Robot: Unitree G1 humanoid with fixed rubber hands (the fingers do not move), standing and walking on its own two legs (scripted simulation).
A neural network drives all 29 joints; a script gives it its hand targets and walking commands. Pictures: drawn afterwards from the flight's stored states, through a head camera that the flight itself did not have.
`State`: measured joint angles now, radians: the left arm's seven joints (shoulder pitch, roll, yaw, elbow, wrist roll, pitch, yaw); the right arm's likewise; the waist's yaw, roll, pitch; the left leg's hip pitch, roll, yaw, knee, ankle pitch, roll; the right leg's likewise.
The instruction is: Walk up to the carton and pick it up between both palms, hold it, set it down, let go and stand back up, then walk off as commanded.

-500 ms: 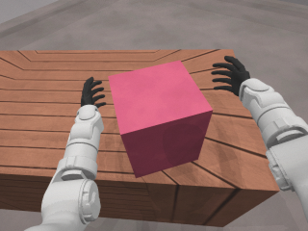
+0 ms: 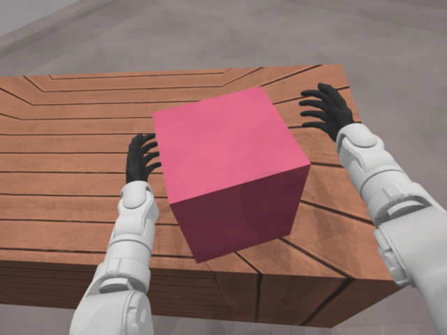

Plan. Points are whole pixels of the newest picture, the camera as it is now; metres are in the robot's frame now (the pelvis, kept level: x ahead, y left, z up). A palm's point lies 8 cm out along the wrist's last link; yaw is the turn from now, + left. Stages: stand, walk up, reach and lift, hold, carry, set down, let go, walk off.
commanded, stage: reach and lift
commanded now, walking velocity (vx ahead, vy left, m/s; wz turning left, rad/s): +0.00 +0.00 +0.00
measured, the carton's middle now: (227, 179) +0.41 +0.07 +0.03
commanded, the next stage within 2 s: none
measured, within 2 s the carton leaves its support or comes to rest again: leaves its support in 1.30 s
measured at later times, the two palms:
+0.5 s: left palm (150, 167) +0.39 +0.20 +0.09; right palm (317, 133) +0.47 -0.10 +0.11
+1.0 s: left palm (145, 176) +0.37 +0.21 +0.09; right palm (310, 132) +0.46 -0.08 +0.11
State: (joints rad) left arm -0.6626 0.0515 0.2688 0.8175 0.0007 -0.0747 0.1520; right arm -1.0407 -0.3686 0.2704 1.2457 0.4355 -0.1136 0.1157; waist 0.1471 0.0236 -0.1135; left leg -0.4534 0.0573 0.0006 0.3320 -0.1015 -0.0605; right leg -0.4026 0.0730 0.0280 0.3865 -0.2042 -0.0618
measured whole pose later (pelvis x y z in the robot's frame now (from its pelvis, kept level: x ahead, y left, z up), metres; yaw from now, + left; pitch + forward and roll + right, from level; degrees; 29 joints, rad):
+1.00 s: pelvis -0.01 +0.00 +0.00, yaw +0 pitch +12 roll +0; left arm -0.71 -0.13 0.49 0.72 0.27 0.01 0.20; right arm -1.04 -0.15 -0.22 1.25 -0.09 -0.10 0.08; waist 0.15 0.00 -0.13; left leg -0.45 0.06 0.00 0.33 -0.09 -0.06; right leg -0.40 0.07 0.03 0.39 -0.20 -0.06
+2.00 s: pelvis -0.02 +0.00 +0.00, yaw +0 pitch +6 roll +0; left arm -0.65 -0.15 0.51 0.63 0.30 0.17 0.15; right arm -0.94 -0.07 -0.33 1.19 -0.18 -0.06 0.06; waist 0.15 -0.01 -0.13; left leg -0.34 0.06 0.00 0.33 -0.09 -0.06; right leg -0.29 0.07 0.02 0.39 -0.19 -0.06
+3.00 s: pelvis -0.03 +0.02 +0.00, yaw +1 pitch -6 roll +0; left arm -0.80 0.01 0.39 0.57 0.30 0.54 0.05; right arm -0.93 -0.04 -0.21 1.03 0.00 0.20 -0.09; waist 0.06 -0.05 -0.12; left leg -0.12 0.03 0.00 0.33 -0.11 -0.04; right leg -0.04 0.05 0.02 0.34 -0.19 -0.04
